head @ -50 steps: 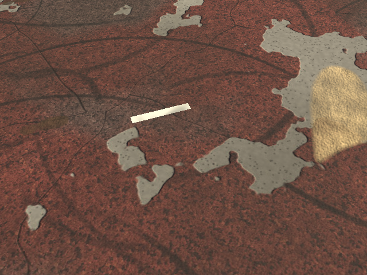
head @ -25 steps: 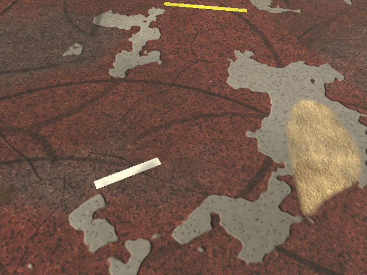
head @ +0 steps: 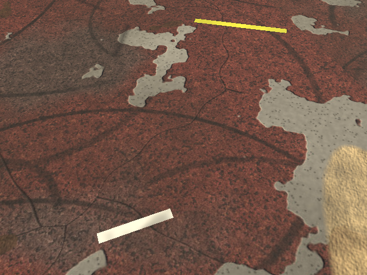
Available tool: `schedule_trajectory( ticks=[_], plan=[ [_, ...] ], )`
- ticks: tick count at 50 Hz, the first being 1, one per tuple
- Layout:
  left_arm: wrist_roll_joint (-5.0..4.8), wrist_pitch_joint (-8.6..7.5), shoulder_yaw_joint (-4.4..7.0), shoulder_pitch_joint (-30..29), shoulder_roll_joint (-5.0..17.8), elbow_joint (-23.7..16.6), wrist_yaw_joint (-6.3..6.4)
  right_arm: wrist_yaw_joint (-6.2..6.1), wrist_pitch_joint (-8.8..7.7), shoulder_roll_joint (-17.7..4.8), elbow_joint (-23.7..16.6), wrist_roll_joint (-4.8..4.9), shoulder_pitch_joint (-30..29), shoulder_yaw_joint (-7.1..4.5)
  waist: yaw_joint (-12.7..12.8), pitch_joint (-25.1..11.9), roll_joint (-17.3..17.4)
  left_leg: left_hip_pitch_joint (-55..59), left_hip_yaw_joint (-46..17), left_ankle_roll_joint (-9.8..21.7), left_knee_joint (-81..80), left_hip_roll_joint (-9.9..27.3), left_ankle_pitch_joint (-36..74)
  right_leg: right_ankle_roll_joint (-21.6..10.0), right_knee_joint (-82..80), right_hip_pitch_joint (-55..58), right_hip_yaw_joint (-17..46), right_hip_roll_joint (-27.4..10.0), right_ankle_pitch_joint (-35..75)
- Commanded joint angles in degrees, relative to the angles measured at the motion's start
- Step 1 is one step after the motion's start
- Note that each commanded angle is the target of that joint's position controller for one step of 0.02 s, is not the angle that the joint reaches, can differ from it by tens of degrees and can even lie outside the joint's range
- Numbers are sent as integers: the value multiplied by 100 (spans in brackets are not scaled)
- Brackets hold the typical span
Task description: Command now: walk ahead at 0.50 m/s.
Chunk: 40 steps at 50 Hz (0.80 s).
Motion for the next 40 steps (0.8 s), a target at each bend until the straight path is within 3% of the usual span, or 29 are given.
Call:
schedule_trajectory(
  ticks=[1,5,7,9,10,11,12,13,14,15,16,17,19,21,23,26,29,33,35,37,38,39,40],
  plan=[
    [-49,-57,165,-54,927,-289,79,46,-54,-135,-345,7,-396,3,-73,300,-546,115,144,-45,-984,-101,902,-751,-709,-227,705,-1404,1205],
    [-96,20,185,380,970,-98,92,158,-91,-131,-555,64,-1063,57,159,504,-561,78,241,14,-1710,-272,910,-720,-534,385,665,-1596,1071],
    [-110,84,214,467,1004,-27,111,234,-127,-187,-673,77,-1238,60,142,556,-600,-2,203,134,-1919,-307,588,-674,-305,802,720,-1800,1262],
    [-121,139,255,379,1082,-21,133,285,-161,-328,-690,84,-1085,20,-40,441,-693,343,252,287,-2069,-410,170,-569,10,1059,739,-1929,1844],
    [-126,162,268,293,1121,-42,134,282,-180,-456,-636,71,-799,-42,-230,258,-765,915,351,368,-2125,-567,-13,-508,372,1028,752,-1891,2642],
    [-127,192,249,154,1090,-76,129,258,-194,-642,-439,55,-84,-157,-641,-145,-748,1926,490,492,-2249,-756,12,-396,1173,854,627,-1675,3430],
    [-80,198,171,95,914,-172,122,205,-203,-981,-150,5,1009,-301,-1076,-892,-576,3642,172,721,-2006,-437,203,-216,2499,7,444,-1350,3027],
    [-47,129,10,630,340,-295,96,152,-178,-1545,-2,-134,1817,-442,-1000,-1842,595,6000,-2067,1418,-2156,1097,-431,181,4797,-2244,97,-508,724],
    [-127,-2,-41,739,265,-214,68,164,-154,-1274,24,-81,1928,-339,-1000,-2435,1305,6423,-3891,1758,-3061,1688,-988,230,5960,-3163,877,-82,-2356],
    [-295,-68,129,302,840,-294,59,154,-165,-904,-11,-34,1535,-222,-987,-1627,848,5775,-3196,1455,-3165,1499,-1286,149,6446,-3686,1193,-427,-2169],
    [-325,-81,149,-100,912,-413,78,135,-175,-684,-106,-31,1086,-154,-852,-968,543,4915,-2302,1211,-3278,1313,-1094,87,6363,-3766,999,-749,-1675],
    [-275,-50,172,-302,839,-446,121,150,-198,-503,-125,-65,679,-102,-659,-531,206,4050,-1704,1071,-3544,1092,-878,83,5997,-3526,926,-975,-1210],
    [-225,139,225,-82,620,-368,148,175,-249,-253,-90,-144,316,-43,-312,-181,391,3120,-843,901,-3951,771,-535,59,5557,-2899,981,-1220,-723],
    [-227,278,221,-32,409,-386,145,153,-288,-321,3,-149,358,-79,-208,-12,306,2848,-341,953,-4189,713,-131,78,5392,-2878,967,-1257,-458],
    [-194,341,258,-296,444,-519,156,84,-302,-454,70,-174,443,-123,-196,142,157,2911,41,963,-4290,704,208,126,5060,-3257,1055,-1245,32],
    [-140,308,276,-698,436,-689,86,-18,-270,-540,138,-182,596,-145,-263,251,80,3180,543,889,-4336,634,547,196,4191,-3562,1044,-1161,896],
    [-112,278,215,-1276,340,-900,-31,-91,-225,-646,153,-138,730,-164,-440,413,0,3346,991,789,-4401,590,634,196,3293,-3458,635,-1095,1432],
    [-117,280,136,-1992,262,-1283,-176,-127,-88,-764,282,-59,1191,-217,-703,664,-101,4221,1265,773,-4147,834,1036,83,2634,-3804,302,-1024,1151],
    [-134,289,135,-2142,297,-1466,-254,-126,2,-842,289,-9,1236,-252,-674,667,-31,4577,1399,722,-3821,940,1715,-28,2462,-3751,86,-908,676],
    [-147,305,214,-1951,477,-1567,-300,-147,70,-1015,209,40,1068,-299,-431,380,188,4700,1571,604,-3163,946,3596,-224,2418,-3065,-264,-567,110],
    [-164,317,293,-1595,633,-1541,-303,-161,110,-1106,168,62,983,-321,-190,119,320,4695,1626,542,-2559,925,4504,-347,2451,-2511,-421,-338,-186],
    [-189,319,428,-896,884,-1406,-287,-164,149,-1165,124,83,856,-326,223,-260,334,4495,1701,430,-1580,804,4863,-521,2217,-1561,-497,-96,-140],
    [-190,334,639,46,1281,-1169,-195,-165,140,-1136,66,81,788,-299,696,-756,103,3628,1761,183,-152,557,3988,-765,1773,37,-175,-25,216]
  ],
)
Velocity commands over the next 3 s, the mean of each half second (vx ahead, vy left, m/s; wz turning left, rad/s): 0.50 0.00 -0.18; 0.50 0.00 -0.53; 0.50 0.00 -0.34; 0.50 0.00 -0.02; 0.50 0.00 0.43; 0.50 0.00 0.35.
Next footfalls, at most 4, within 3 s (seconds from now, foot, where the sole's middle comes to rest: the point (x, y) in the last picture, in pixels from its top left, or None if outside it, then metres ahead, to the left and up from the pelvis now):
0.24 left None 0.33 0.16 -0.79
0.80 right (237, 255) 0.59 -0.12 -0.79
1.30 left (220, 176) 0.94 -0.06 -0.79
1.82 right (299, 158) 1.05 -0.42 -0.79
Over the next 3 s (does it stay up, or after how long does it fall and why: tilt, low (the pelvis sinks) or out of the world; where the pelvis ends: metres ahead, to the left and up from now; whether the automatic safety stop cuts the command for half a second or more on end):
stays up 1.58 -0.51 -0.01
